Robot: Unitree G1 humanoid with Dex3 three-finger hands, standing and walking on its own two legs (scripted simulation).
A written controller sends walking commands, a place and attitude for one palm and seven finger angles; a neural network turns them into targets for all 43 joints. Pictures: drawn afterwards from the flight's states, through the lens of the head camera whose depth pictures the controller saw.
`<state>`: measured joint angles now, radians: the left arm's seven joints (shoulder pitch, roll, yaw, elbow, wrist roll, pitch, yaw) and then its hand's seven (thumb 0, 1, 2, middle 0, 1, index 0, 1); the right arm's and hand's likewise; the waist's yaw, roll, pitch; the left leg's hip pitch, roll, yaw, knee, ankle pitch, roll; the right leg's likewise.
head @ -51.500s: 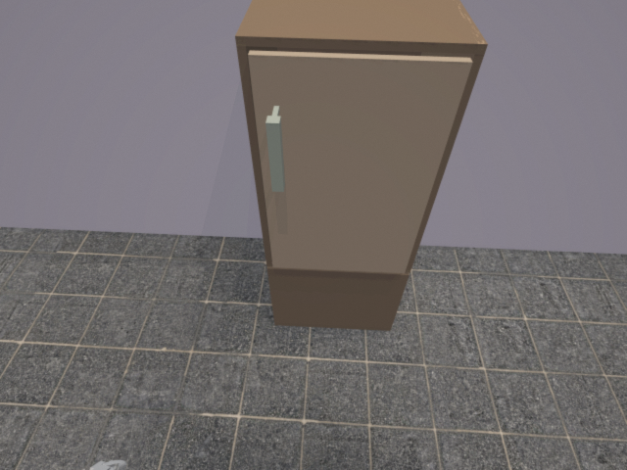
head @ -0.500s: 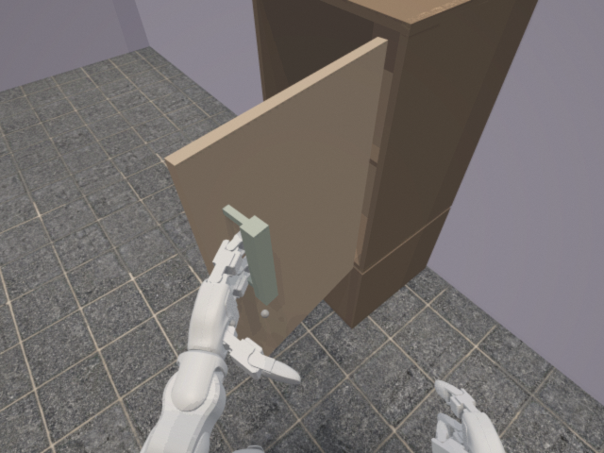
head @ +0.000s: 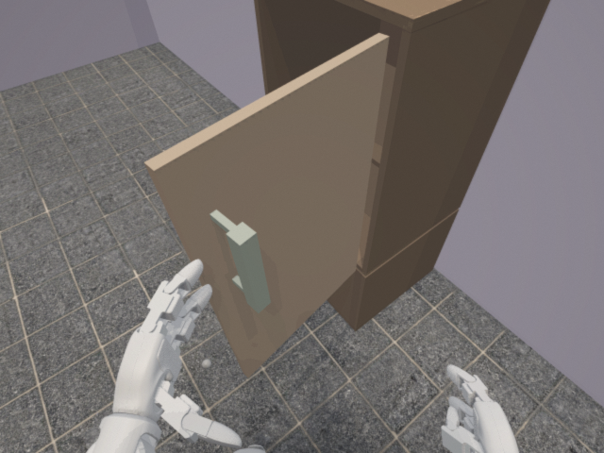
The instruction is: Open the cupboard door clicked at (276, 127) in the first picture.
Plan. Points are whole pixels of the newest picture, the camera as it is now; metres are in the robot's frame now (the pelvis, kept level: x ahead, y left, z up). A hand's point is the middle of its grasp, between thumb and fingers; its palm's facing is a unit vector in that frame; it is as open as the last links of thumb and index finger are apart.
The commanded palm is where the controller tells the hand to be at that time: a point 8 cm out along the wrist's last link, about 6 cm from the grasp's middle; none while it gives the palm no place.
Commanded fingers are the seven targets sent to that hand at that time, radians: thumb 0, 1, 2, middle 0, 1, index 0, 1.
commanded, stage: slide the hand sideways off the handle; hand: left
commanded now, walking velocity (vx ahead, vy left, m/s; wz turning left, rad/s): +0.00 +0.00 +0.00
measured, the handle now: (240, 263) +0.34 +0.10 +0.09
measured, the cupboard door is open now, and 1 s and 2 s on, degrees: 99 99 99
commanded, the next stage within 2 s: draw the hand back to the body in 0.18 s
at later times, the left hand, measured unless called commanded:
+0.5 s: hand (168, 368) +0.20 +0.15 +0.10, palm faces -0.06 -1.00 -0.06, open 16.3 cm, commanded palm +0.17 +0.21 +0.11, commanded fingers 0.00 -0.50 0.30 -0.15 -0.30 -0.15 -0.30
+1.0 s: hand (71, 355) +0.19 +0.23 +0.14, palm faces +0.24 -0.92 -0.32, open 14.8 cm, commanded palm +0.16 +0.27 +0.17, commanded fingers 0.00 0.09 0.56 -0.17 -0.30 -0.17 -0.30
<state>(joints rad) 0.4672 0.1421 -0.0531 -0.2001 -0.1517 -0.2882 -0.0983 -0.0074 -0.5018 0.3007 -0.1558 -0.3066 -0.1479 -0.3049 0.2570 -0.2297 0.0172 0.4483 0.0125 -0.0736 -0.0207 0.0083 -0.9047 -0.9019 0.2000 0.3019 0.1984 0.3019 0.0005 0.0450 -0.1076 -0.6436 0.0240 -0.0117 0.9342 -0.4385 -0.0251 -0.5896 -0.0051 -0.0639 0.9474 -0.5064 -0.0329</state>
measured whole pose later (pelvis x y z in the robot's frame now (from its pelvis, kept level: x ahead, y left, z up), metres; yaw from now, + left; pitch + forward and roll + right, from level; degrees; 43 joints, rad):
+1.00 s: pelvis +0.00 +0.02 +0.03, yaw +0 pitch +1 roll -1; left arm 0.54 0.29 0.13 -0.41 -0.07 -0.04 0.08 0.00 -0.22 0.42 -0.16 -0.30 -0.16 -0.30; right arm 0.25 -0.22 0.06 0.52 0.02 -0.12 -0.11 0.01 -0.90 -0.90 0.20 0.30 0.20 0.30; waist 0.04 0.06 -0.05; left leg -0.37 0.01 0.00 0.70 -0.34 0.01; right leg -0.30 -0.01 -0.05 0.66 -0.38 0.00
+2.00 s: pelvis +0.01 +0.02 +0.06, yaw -2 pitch -4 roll +0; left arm 0.45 0.33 0.34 -0.33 -0.07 -0.07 0.12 0.02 0.89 0.90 -0.21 -0.30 -0.21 -0.31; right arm 0.19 -0.22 0.02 0.65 0.00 -0.09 -0.09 0.01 -0.90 -0.90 0.20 0.30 0.20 0.30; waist 0.07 0.07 0.03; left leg -0.09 0.02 0.03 0.39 -0.22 0.00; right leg -0.04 0.01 -0.03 0.36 -0.25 -0.01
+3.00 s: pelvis -0.13 +0.05 +0.04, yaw +0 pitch -1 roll -5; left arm 0.49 0.45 0.46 -0.56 -0.03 -0.22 0.17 0.02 0.88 0.90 -0.21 -0.30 -0.21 -0.31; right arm 0.20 -0.20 -0.02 0.61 -0.01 -0.09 -0.08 0.01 -0.90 -0.90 0.20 0.30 0.20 0.30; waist -0.02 0.04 0.08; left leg -0.49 0.03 -0.02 0.58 -0.06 0.06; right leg -0.47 0.08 0.02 1.00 -0.43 0.02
